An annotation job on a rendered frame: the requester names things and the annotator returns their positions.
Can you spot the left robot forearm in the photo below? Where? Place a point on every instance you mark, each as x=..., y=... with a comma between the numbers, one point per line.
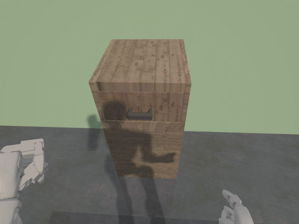
x=9, y=210

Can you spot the handle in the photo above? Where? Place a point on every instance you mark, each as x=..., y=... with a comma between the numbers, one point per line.
x=140, y=115

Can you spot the cabinet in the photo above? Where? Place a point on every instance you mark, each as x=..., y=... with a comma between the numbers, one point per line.
x=148, y=149

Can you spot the drawer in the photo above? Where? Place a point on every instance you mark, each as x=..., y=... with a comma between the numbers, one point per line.
x=166, y=106

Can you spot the robot left hand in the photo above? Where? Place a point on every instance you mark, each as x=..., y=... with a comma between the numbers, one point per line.
x=12, y=167

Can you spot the robot right hand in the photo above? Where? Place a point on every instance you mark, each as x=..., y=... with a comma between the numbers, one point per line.
x=240, y=214

